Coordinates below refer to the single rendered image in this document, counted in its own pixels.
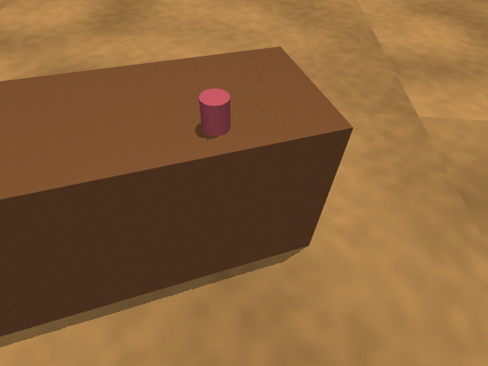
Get can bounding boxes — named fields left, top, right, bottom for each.
left=199, top=88, right=230, bottom=136

